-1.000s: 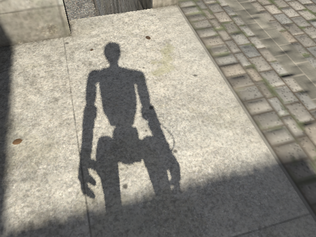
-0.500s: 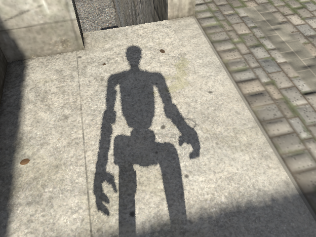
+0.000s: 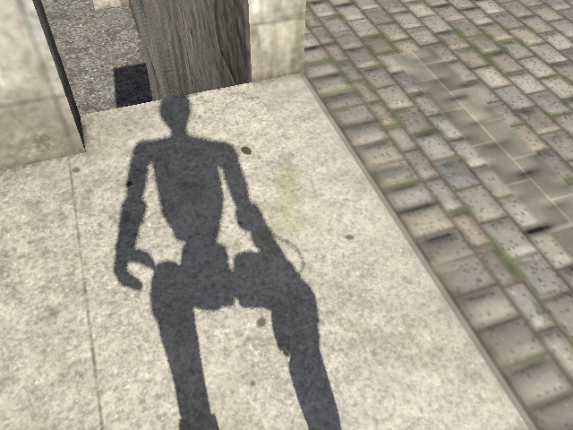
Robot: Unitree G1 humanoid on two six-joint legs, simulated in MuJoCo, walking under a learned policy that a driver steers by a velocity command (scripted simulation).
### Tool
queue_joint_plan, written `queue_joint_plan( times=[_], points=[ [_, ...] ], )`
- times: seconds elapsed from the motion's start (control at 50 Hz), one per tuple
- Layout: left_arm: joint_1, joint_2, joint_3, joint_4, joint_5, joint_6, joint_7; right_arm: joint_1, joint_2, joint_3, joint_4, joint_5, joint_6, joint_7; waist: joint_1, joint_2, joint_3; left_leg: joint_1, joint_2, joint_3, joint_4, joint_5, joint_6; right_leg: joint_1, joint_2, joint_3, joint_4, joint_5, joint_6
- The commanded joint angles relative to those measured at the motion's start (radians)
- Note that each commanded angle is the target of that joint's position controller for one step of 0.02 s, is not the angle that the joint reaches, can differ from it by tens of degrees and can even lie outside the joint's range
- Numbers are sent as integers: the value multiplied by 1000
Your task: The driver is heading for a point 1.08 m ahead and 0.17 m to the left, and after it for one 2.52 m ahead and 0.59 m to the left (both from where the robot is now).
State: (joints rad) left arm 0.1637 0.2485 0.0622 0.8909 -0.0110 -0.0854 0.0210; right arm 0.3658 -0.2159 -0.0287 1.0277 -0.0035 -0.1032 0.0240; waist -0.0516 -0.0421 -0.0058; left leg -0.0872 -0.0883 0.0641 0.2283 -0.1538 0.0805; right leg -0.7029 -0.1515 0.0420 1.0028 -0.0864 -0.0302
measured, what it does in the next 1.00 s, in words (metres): walks ahead, turning left: right foot, then left foot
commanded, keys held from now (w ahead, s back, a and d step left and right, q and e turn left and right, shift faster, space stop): w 0.24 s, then w+q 0.76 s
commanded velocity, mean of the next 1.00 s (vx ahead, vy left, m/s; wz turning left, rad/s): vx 0.50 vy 0.00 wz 0.32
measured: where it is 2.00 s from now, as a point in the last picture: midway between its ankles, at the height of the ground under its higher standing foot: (212, 249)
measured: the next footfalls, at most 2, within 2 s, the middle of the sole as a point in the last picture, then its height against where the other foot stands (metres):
right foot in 0.26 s outside the picture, level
left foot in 0.84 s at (236, 400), level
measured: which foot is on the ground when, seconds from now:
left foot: down 0.00-0.28, up 0.30-0.82, down 0.84-1.00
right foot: up 0.00-0.24, down 0.26-0.84, up 0.86-1.00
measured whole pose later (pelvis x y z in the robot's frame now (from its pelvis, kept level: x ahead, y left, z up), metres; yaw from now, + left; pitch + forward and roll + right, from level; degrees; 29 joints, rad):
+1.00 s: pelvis +0.55 +0.03 -0.01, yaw +23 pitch +2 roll +0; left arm 0.15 0.28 0.06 0.82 -0.01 -0.13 0.00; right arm 0.25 -0.26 -0.08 0.80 0.01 -0.06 0.03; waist -0.02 -0.02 0.04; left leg -0.30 -0.11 0.00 0.44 -0.16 0.11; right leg -0.52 -0.09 0.05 1.19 -0.34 0.00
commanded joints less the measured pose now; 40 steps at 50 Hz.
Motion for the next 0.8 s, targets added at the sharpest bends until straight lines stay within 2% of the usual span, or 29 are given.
queue_joint_plan(
  times=[0.02,0.1,0.16,0.2,0.22,0.24,0.26,0.28,0.3,0.32,0.34,0.36,0.38,0.42,0.48,0.54,0.6,0.66,0.7,0.72,0.76,0.78,0.8],
  points=[
    [-45,24,0,-58,4,-12,-10,-21,-151,-23,-60,4,-8,-23,25,80,82,-77,271,-165,-137,165,144,-5,2,-9,-206,155,14],
    [-177,22,-11,-95,-8,-19,-31,60,-172,-29,-37,20,0,-28,-22,85,101,10,286,-143,-115,134,129,28,47,-44,-385,191,18],
    [-233,35,-14,-129,-12,-28,-52,94,-175,-34,-19,23,16,-33,-25,91,114,122,334,-155,-58,162,117,9,60,-36,-455,117,-9],
    [-198,61,-6,-132,-13,-36,-61,78,-189,-41,-20,23,26,-35,10,109,86,164,352,-157,7,280,99,86,83,-50,-488,42,-38],
    [-130,86,6,-118,-12,-39,-61,55,-198,-43,-27,21,30,-35,53,126,41,165,340,-140,87,449,85,194,115,-75,-499,17,-57],
    [23,126,30,-71,-11,-40,-57,34,-185,-38,-34,15,37,-34,131,122,-48,132,290,-100,265,597,61,392,153,-104,-510,19,-85],
    [225,201,55,-25,-1,-40,-47,34,-145,-19,-56,3,36,-31,204,60,-196,-63,231,-65,559,462,26,719,29,34,-487,25,-146],
    [339,304,78,-1,18,-35,-46,165,-2,23,-66,4,15,-19,159,-202,-359,-482,43,-38,968,-106,-48,1117,-242,507,-565,-108,-305],
    [343,207,52,-1,18,-36,-47,153,-66,10,-44,33,-12,-15,181,-185,-415,-600,34,-222,1116,-399,-30,1128,-279,710,-693,-189,-315],
    [244,151,33,-14,11,-40,-45,45,-160,-17,-77,62,-22,-16,162,-126,-235,-676,92,-222,1157,-337,-10,980,-246,529,-700,-162,-244],
    [139,112,18,-35,9,-41,-44,-20,-168,-21,-95,60,-22,-24,126,-52,-147,-645,154,-192,1114,-233,-8,815,-208,368,-725,-77,-203],
    [76,77,8,-39,10,-43,-48,-48,-153,-28,-97,47,-11,-33,96,-12,-80,-600,187,-182,1048,-165,-14,684,-164,257,-766,-25,-175],
    [46,53,1,-33,17,-47,-51,-26,-134,-35,-91,41,7,-35,62,-34,-44,-539,216,-186,993,-117,-15,599,-122,162,-804,-1,-149],
    [61,50,3,-6,26,-52,-51,19,-80,-34,-77,42,37,-33,37,-45,-18,-484,220,-176,969,-73,-19,523,-92,62,-845,69,-146],
    [86,87,14,18,33,-56,-35,-42,-78,-44,-112,37,55,-35,31,-23,27,-582,220,-198,905,26,-29,529,-94,-33,-872,162,-154],
    [106,98,15,28,33,-48,-16,-128,-78,-49,-151,29,51,-27,47,-14,51,-650,207,-200,751,155,-40,575,-93,-97,-885,174,-143],
    [128,119,18,32,27,-40,-2,-227,-63,-42,-189,22,47,-8,77,-2,78,-646,201,-136,593,244,-38,614,-95,-160,-896,167,-127],
    [188,132,24,52,18,-23,6,-326,-47,-34,-241,21,45,11,115,15,111,-693,198,-88,501,227,-24,720,-127,-197,-869,204,-123],
    [211,142,28,59,10,-8,7,-372,-44,-31,-276,24,45,25,125,13,123,-714,191,-53,465,168,-11,792,-148,-218,-829,257,-118],
    [210,149,31,58,7,-1,8,-383,-46,-32,-292,26,45,32,121,7,123,-704,182,-33,452,127,-1,815,-155,-230,-801,311,-112],
    [175,175,38,43,1,10,12,-359,-68,-43,-312,28,47,42,83,-25,83,-586,129,32,434,34,31,822,-153,-266,-702,600,-91],
    [159,192,43,35,-2,16,15,-313,-91,-55,-313,29,50,43,49,-51,40,-495,89,65,442,-17,51,821,-151,-278,-613,775,-81],
    [139,207,46,27,-4,23,18,-212,-128,-75,-297,33,52,42,-12,-65,-21,-357,46,83,430,-46,78,799,-140,-287,-463,889,-68]
  ],
)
